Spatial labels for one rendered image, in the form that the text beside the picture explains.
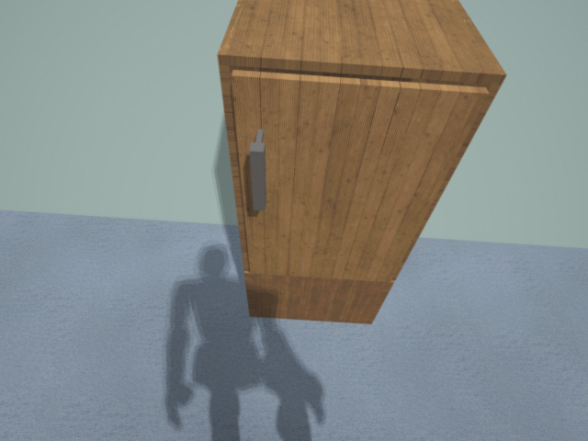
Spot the cupboard door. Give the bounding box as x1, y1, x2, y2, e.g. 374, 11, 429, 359
232, 70, 490, 282

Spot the handle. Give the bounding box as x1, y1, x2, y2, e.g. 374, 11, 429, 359
250, 130, 266, 211

